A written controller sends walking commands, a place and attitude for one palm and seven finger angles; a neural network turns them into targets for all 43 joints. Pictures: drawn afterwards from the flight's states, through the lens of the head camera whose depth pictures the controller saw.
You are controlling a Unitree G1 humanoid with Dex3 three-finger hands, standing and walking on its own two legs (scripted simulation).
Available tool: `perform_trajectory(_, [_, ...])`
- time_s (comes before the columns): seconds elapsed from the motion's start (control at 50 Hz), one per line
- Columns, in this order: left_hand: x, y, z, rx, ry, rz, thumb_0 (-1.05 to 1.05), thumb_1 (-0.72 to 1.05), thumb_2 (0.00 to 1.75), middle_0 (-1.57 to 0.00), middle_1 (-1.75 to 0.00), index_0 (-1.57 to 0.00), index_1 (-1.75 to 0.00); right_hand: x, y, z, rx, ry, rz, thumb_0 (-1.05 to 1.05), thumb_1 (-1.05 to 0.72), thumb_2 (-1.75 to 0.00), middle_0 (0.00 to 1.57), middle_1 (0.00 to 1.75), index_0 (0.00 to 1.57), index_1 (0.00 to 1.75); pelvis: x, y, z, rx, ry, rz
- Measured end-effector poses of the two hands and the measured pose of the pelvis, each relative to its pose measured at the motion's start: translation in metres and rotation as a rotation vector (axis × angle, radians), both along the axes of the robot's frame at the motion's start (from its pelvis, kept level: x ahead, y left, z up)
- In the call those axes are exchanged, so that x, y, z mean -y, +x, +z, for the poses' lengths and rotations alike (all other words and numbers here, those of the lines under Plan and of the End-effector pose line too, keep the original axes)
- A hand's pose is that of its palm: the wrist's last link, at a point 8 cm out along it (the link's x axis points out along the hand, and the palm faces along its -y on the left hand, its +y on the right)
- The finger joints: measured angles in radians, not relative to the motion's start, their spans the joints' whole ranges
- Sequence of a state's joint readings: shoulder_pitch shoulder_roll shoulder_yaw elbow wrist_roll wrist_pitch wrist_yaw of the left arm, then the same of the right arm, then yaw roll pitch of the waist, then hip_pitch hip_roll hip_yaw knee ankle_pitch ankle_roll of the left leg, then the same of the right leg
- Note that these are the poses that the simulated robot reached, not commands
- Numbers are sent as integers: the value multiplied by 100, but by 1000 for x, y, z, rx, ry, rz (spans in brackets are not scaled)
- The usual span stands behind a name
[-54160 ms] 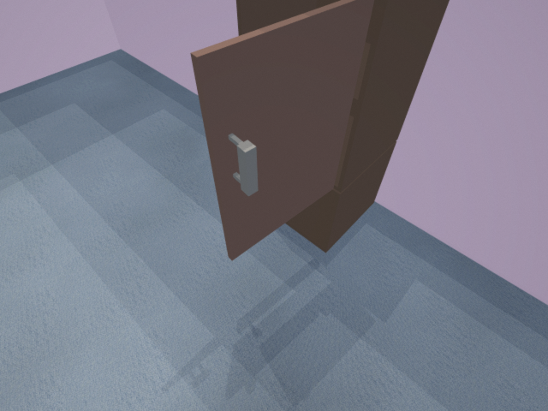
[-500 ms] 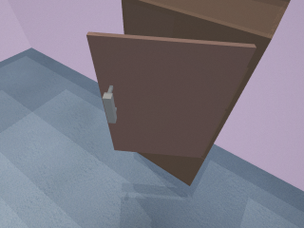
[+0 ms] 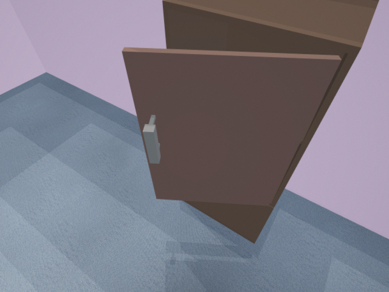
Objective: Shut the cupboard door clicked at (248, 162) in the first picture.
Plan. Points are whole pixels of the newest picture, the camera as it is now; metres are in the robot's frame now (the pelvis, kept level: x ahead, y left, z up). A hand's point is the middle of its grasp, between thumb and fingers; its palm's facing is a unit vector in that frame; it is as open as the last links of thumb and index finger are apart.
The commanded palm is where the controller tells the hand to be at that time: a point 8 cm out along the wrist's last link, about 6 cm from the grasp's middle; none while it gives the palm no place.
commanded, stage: look again from close up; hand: left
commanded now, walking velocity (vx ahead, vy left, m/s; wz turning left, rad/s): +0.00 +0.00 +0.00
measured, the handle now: (154, 139) +0.47 +0.14 +0.03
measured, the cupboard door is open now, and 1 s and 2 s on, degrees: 29 29 29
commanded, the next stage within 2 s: raise the hand and make a fist in 0.08 s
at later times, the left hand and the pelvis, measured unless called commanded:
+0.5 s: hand (111, 275) +0.16 +0.18 -0.03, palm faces +0.00 -1.00 -0.05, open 6.7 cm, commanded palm +0.11 +0.24 -0.05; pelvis -0.04 -0.03 -0.07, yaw +2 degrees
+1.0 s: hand (102, 275) +0.16 +0.19 -0.02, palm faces +0.01 -1.00 -0.04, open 4.2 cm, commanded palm +0.12 +0.24 -0.01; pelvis -0.05 -0.02 -0.08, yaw +2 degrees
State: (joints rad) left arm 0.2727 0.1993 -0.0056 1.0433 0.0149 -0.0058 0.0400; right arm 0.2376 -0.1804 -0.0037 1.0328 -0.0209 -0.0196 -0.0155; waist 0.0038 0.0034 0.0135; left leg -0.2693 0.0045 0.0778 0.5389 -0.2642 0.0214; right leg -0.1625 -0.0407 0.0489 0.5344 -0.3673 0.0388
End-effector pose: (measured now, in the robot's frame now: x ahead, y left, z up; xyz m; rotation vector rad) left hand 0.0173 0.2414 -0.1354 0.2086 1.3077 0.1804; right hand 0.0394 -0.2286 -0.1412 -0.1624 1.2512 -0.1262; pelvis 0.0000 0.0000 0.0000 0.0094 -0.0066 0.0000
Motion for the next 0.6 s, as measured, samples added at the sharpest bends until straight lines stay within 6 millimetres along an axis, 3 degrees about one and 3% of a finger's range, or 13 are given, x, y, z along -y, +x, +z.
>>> perform_trajectory(0.2, [-6, 3, 0, -17, 7, -11, 0, 90, 90, -20, -30, -20, -30, 8, 6, 4, -16, -24, 8, 0, -91, -89, 20, 30, 20, 30, -1, 1, 2, -8, -5, -3])
perform_trajectory(0.24, [-15, 31, 18, 179, 14, 80, 1, 90, 90, -20, -30, -20, -30, 13, 12, 11, 78, -67, 10, 0, -91, -89, 21, 30, 20, 30, 1, -3, -2, -8, -7, 10])
perform_trajectory(0.34, [-11, 119, 113, 885, 23, 60, 1, 91, 90, -22, -33, -22, -33, 26, 51, 28, 419, -89, 38, 1, -91, -89, 20, 30, 20, 30, 7, -9, -15, -65, 3, 57])
perform_trajectory(0.4, [-4, 142, 131, 1160, -40, -19, 1, 91, 90, -25, -36, -25, -36, 33, 79, 30, 553, -85, 74, 1, -91, -89, 20, 30, 20, 30, 14, -22, -31, -133, -5, 50])
perform_trajectory(0.46, [6, 137, 121, 1307, -118, -163, 0, 91, 90, -29, -41, -29, -41, 40, 104, 28, 662, -91, 125, 1, -91, -89, 20, 30, 20, 30, 23, -35, -55, -199, -5, 41])
perform_trajectory(0.5, [10, 124, 105, 1310, -165, -221, 0, 90, 90, -32, -44, -32, -44, 44, 118, 24, 721, -94, 153, 1, -91, -89, 20, 30, 20, 30, 28, -42, -71, -221, -10, 40])
perform_trajectory(0.6, [5, 81, 75, 1226, -183, -133, 1, 90, 90, -41, -53, -41, -54, 41, 138, 13, 797, -92, 189, 1, -91, -89, 20, 30, 20, 30, 35, -52, -96, -231, -30, 54])
